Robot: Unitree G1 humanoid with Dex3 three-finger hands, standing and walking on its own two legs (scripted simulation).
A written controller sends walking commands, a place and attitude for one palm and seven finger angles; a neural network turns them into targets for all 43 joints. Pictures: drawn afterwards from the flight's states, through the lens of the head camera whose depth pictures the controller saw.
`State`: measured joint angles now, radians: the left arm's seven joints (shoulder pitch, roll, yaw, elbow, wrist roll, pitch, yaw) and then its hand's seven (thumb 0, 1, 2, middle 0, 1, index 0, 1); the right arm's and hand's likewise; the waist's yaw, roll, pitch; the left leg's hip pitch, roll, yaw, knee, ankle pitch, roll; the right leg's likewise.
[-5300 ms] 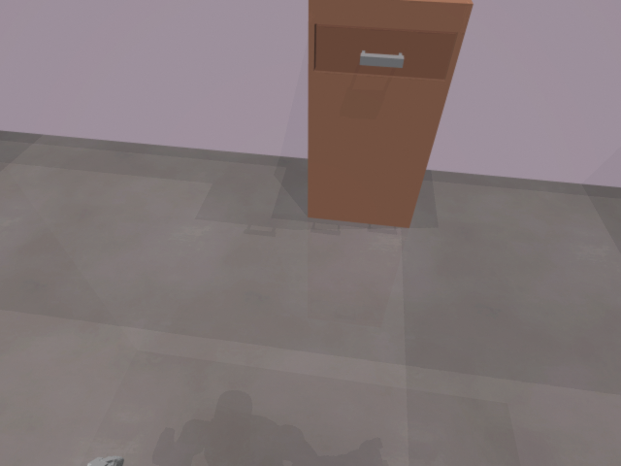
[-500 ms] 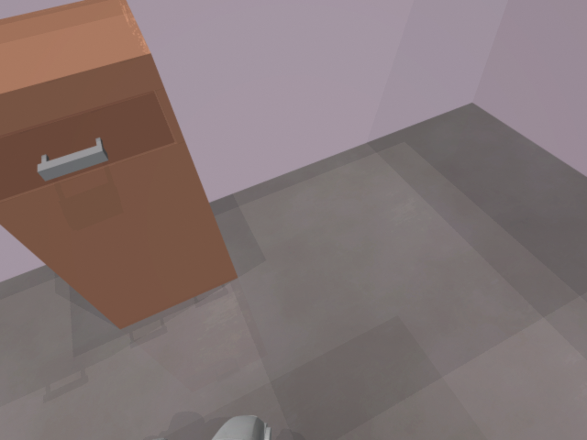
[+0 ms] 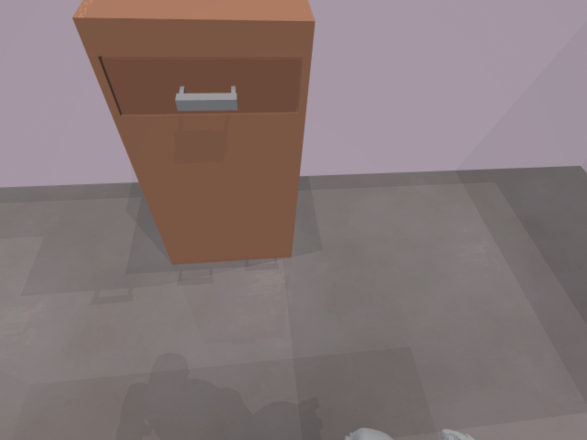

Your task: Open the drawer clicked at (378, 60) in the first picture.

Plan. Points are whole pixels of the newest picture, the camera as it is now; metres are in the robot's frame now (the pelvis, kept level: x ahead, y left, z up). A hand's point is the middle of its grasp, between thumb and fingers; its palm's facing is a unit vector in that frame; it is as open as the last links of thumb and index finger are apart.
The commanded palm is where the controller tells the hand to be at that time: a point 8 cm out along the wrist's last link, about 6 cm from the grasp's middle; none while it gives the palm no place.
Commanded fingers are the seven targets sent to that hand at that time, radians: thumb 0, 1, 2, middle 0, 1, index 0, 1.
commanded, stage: turn to face it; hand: left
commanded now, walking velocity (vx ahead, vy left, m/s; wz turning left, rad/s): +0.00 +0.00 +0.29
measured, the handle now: (207, 96) +0.79 +0.27 +0.00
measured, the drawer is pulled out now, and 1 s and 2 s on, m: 0.00 0.00 0.00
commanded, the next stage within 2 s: take the last steps up to it in 0.22 s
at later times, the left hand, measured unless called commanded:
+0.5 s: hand out of the picture +0.01 +0.15 -0.15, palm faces +0.20 -0.95 -0.25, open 7.3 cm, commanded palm none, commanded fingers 0.00 0.90 0.90 -0.20 -0.30 -0.20 -0.30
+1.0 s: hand out of the picture +0.10 +0.19 -0.17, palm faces +0.17 -0.97 -0.15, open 7.3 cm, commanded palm none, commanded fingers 0.00 0.90 0.90 -0.20 -0.30 -0.20 -0.30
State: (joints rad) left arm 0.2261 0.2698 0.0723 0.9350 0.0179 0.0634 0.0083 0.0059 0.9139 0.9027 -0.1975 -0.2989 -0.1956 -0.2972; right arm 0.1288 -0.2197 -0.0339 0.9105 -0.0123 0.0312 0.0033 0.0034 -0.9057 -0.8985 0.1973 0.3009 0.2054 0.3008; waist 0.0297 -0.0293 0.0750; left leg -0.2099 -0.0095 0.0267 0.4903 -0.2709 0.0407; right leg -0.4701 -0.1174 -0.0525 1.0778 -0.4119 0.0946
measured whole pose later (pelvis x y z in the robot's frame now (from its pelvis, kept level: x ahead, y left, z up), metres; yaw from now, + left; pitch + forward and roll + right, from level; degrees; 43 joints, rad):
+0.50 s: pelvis +0.00 -0.04 +0.00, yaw +10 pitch -1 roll +1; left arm 0.27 0.15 0.03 0.97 0.03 -0.02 0.02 0.00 0.92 0.90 -0.20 -0.30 -0.20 -0.30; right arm 0.26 -0.23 -0.07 1.04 -0.03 0.07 0.02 0.01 -0.91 -0.90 0.19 0.30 0.20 0.30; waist 0.00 0.04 0.02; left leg -0.40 0.06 0.01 0.99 -0.36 -0.05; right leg -0.17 -0.06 -0.16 0.44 -0.25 -0.03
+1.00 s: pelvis +0.09 +0.01 +0.00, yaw +9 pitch -1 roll +0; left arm 0.22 0.18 0.06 1.08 0.03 0.02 -0.03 0.01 0.92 0.90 -0.20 -0.30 -0.19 -0.30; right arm 0.41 -0.12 -0.03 1.13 -0.02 -0.04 -0.03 0.00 -0.91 -0.90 0.20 0.30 0.20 0.30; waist -0.02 -0.02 0.05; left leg 0.04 0.05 0.13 0.31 -0.33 -0.01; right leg -0.53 -0.12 -0.10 0.83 -0.23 0.04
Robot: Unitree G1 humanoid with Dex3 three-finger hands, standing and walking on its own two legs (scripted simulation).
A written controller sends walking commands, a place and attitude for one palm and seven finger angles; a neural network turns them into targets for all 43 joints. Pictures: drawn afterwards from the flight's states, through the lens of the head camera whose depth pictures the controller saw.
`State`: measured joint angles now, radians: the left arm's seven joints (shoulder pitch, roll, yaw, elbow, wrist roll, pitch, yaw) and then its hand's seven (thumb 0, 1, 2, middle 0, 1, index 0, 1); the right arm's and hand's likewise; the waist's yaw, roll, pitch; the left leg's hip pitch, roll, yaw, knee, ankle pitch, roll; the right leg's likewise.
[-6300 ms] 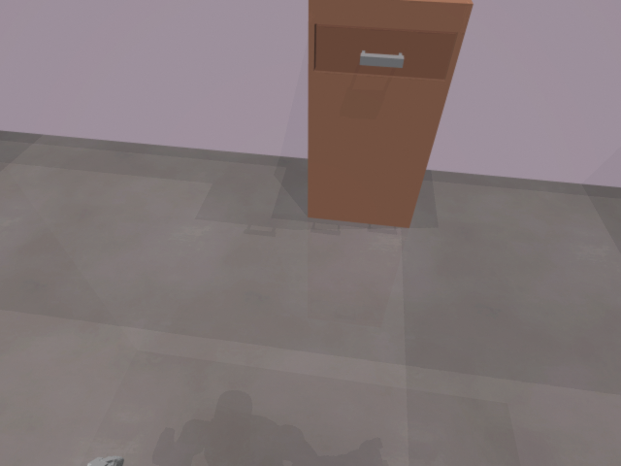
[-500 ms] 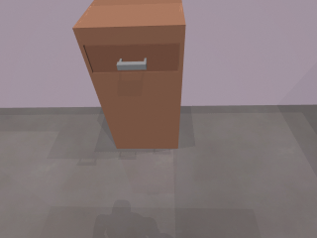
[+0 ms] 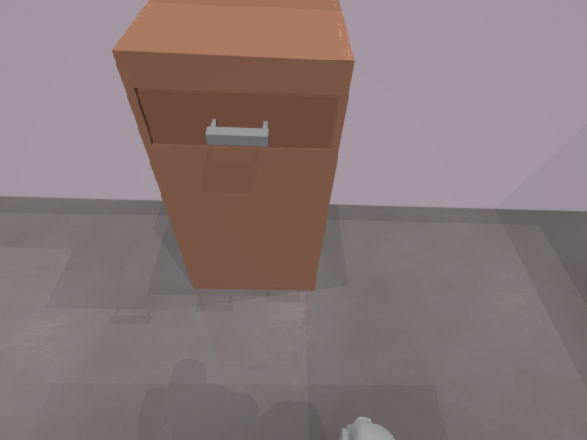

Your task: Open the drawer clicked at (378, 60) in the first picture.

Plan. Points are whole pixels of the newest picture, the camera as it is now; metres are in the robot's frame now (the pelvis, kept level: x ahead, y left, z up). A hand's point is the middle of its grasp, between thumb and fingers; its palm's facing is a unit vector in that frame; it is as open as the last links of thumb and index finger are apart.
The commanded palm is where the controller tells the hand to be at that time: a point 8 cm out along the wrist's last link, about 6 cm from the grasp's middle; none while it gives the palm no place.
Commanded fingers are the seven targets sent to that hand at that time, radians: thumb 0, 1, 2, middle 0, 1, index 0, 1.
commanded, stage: take the last steps up to it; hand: left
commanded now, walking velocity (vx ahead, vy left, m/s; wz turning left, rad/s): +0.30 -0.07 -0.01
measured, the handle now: (238, 130) +0.73 +0.15 +0.00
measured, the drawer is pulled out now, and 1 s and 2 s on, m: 0.00 0.00 0.00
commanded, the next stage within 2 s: come to a stop and stand still in 0.42 s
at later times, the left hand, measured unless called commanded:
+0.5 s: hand (208, 428) +0.17 +0.14 -0.19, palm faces +0.09 -0.99 -0.15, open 7.3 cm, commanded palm none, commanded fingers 0.00 0.90 0.90 -0.20 -0.30 -0.20 -0.30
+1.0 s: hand (227, 355) +0.29 +0.13 -0.17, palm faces +0.05 -0.95 -0.29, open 7.4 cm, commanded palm none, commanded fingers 0.00 0.90 0.90 -0.20 -0.30 -0.20 -0.30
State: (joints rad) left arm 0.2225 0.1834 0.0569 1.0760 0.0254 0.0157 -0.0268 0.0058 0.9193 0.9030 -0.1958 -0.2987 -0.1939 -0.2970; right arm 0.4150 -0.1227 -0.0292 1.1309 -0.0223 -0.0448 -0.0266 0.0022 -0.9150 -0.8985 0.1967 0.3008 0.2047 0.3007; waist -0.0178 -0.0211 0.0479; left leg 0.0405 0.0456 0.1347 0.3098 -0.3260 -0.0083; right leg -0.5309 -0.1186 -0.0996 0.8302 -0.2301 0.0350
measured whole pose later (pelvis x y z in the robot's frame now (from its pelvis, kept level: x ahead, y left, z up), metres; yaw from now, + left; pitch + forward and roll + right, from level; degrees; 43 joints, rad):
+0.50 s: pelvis +0.17 -0.03 -0.01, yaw +2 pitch -1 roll -3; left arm 0.29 0.17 0.04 1.09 0.02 -0.03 0.00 0.00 0.93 0.90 -0.20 -0.30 -0.20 -0.30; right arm 0.21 -0.17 -0.05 1.02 -0.02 -0.02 0.00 0.00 -0.92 -0.90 0.19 0.30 0.20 0.30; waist 0.01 0.01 0.00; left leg -0.36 0.10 0.11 0.63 -0.26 -0.01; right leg -0.17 0.00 -0.20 0.46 -0.27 -0.03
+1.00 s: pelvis +0.24 -0.08 -0.01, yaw +1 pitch -1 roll +1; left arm 0.19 0.18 0.05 1.02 0.03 0.01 0.03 0.00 0.91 0.90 -0.20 -0.30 -0.20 -0.30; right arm 0.17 -0.19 -0.07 1.05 -0.01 0.05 -0.03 0.00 -0.91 -0.90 0.20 0.30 0.21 0.30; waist 0.00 0.05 0.10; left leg -0.27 0.06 0.08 0.70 -0.46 -0.02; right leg -0.30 -0.04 -0.09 0.61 -0.29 -0.02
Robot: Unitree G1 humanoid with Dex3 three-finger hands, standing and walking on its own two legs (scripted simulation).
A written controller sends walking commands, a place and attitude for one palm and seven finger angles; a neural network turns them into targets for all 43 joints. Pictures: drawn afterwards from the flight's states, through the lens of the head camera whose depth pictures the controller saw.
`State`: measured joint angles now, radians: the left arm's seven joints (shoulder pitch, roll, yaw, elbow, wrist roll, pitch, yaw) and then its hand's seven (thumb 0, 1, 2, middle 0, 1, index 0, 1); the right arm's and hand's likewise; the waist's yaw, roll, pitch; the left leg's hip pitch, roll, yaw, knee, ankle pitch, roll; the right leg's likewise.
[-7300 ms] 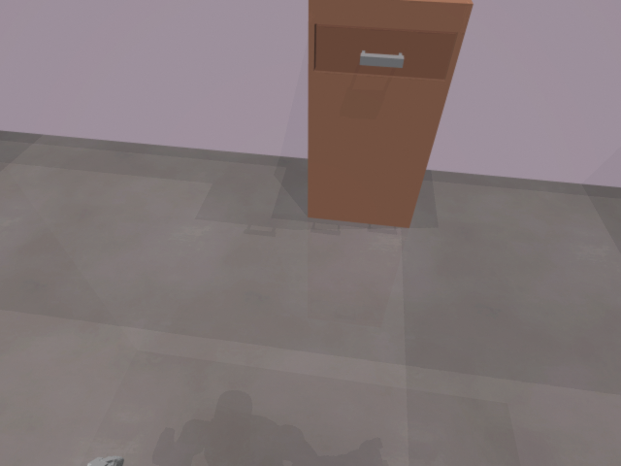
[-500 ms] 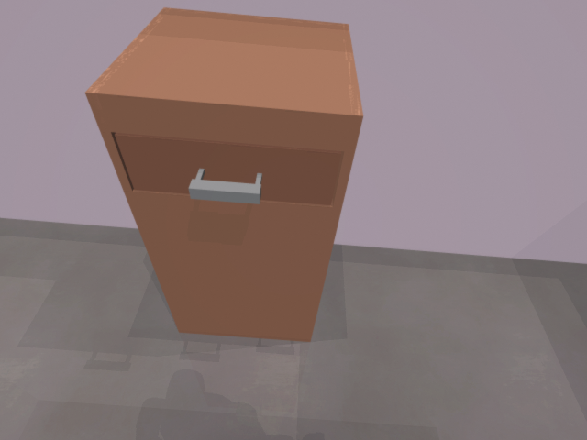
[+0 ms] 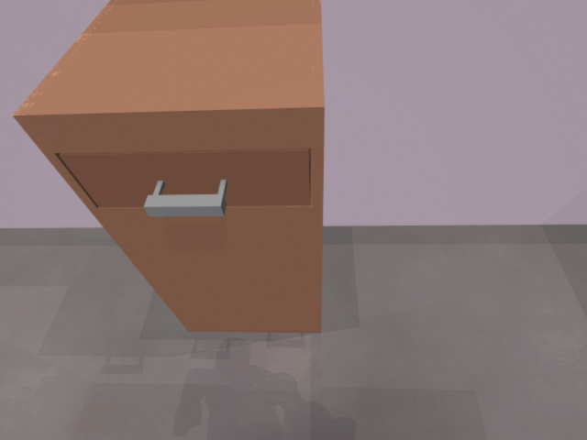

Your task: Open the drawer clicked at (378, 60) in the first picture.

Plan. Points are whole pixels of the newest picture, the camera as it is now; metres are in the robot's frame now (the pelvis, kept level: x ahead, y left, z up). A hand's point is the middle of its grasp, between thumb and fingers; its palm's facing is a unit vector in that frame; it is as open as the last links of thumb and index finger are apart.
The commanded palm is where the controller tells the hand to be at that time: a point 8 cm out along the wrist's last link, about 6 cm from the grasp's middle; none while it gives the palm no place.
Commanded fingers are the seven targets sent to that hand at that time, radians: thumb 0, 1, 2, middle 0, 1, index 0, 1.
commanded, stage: come to a stop and stand still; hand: left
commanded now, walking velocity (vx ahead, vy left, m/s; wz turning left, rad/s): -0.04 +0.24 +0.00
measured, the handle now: (188, 195) +0.49 +0.22 +0.01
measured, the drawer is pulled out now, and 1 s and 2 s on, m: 0.00 0.00 0.00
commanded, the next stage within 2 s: look again from close up in 0.88 s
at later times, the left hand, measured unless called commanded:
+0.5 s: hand out of the picture -0.04 +0.22 -0.17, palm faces +0.10 -0.97 -0.23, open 7.4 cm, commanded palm none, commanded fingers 0.00 0.90 0.90 -0.20 -0.30 -0.20 -0.30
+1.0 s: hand out of the picture -0.07 +0.19 -0.16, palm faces +0.03 -0.98 -0.19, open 7.3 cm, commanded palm none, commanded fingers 0.00 0.90 0.90 -0.20 -0.30 -0.20 -0.30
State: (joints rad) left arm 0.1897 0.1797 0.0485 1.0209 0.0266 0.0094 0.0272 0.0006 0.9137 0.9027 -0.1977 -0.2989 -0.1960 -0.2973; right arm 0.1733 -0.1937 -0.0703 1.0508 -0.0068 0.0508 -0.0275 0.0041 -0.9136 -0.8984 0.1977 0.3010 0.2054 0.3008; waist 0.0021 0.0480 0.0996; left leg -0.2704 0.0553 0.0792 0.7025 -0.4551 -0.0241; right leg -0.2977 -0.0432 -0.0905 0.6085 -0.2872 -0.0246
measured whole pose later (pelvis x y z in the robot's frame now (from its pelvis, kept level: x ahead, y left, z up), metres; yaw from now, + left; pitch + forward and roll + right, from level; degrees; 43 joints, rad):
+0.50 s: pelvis -0.06 +0.02 +0.01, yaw +1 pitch +0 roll +0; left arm 0.25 0.21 0.05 1.05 0.02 0.05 0.02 0.00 0.91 0.90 -0.20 -0.30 -0.20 -0.30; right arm 0.23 -0.19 -0.03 1.03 -0.01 0.03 -0.01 0.00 -0.91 -0.90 0.19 0.30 0.20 0.30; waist 0.03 -0.02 0.01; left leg -0.16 0.02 0.02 0.46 -0.32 -0.01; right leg -0.35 -0.05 -0.09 0.51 -0.20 0.00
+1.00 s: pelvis -0.06 +0.03 +0.01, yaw +0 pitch -1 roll +0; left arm 0.27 0.13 0.00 1.16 0.01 0.00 0.04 0.01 0.93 0.90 -0.20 -0.30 -0.20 -0.30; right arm 0.30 -0.12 0.01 1.15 0.00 0.00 -0.03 0.00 -0.91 -0.90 0.20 0.30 0.20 0.30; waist 0.00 0.01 0.02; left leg -0.14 0.02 0.03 0.42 -0.27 -0.01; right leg -0.20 -0.01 -0.04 0.43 -0.22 0.00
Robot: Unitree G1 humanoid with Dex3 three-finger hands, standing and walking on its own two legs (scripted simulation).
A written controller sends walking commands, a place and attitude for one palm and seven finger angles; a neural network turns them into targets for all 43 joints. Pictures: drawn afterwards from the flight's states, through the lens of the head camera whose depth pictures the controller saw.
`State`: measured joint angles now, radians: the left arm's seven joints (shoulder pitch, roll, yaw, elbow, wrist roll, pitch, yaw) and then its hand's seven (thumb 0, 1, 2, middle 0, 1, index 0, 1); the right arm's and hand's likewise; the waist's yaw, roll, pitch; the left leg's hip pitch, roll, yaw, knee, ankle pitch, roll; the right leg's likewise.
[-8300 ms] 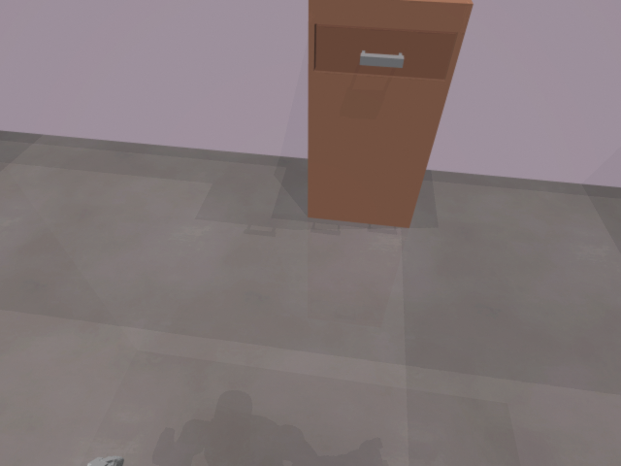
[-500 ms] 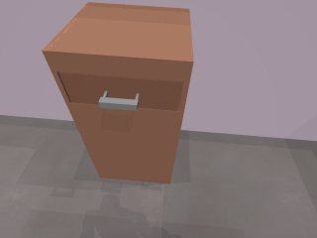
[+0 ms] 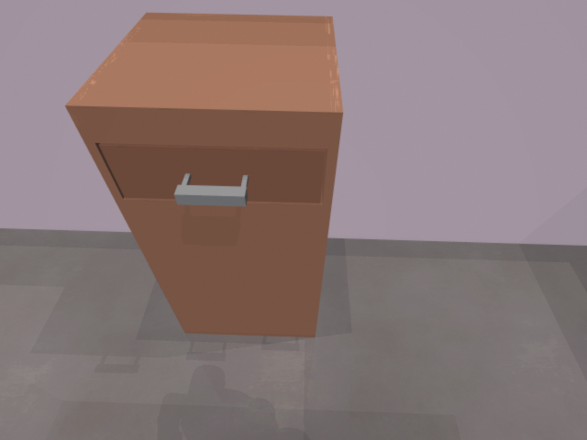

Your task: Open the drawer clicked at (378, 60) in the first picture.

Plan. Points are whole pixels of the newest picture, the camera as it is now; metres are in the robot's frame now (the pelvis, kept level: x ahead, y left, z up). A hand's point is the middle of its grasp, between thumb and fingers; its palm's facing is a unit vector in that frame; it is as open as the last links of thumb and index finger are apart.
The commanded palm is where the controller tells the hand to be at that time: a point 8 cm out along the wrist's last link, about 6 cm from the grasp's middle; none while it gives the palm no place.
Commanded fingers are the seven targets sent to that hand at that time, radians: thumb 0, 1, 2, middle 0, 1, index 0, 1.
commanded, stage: look again from close up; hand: left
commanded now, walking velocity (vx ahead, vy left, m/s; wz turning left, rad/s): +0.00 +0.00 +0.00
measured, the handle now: (214, 187) +0.56 +0.20 +0.00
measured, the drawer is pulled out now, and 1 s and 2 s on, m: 0.00 0.00 0.00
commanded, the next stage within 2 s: shuffle to correct the standing spot in 0.44 s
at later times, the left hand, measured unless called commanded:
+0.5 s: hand out of the picture -0.04 +0.19 -0.18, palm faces +0.04 -0.98 -0.18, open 7.4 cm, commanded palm none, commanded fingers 0.00 0.90 0.90 -0.20 -0.30 -0.20 -0.30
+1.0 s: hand out of the picture -0.06 +0.15 -0.19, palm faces +0.11 -0.99 -0.11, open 7.4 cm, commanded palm none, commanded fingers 0.00 0.90 0.90 -0.20 -0.30 -0.20 -0.30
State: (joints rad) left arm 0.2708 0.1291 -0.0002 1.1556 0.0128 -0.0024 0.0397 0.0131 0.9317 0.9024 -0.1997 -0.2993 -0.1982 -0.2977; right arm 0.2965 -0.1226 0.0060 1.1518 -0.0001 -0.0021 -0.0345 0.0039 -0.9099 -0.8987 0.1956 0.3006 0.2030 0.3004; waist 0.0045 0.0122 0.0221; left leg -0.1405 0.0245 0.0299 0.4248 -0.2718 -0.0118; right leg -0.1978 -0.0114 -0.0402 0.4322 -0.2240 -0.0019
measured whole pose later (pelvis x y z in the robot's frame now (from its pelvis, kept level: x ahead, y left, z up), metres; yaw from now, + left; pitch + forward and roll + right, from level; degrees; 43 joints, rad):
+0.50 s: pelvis -0.03 +0.02 +0.00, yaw +1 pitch -3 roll +0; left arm 0.32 0.15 -0.01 1.08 0.02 -0.01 0.03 0.00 0.91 0.90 -0.20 -0.30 -0.20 -0.30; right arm 0.33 -0.15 0.02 1.07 -0.01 -0.01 -0.02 0.00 -0.91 -0.90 0.19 0.30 0.20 0.30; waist 0.00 0.00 0.00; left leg -0.18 -0.01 0.03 0.48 -0.26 0.02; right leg -0.23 -0.05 -0.04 0.48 -0.20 0.02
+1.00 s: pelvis +0.01 +0.01 -0.01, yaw +1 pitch -1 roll +0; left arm 0.45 0.10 0.03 1.12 0.03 -0.01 0.01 0.00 0.91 0.90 -0.20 -0.30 -0.20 -0.30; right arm 0.37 -0.12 0.00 1.09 -0.02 -0.03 -0.03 0.00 -0.91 -0.90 0.19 0.30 0.20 0.30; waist 0.01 -0.02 -0.01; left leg -0.21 0.02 0.02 0.61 -0.38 -0.01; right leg -0.26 -0.02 -0.04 0.61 -0.33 -0.01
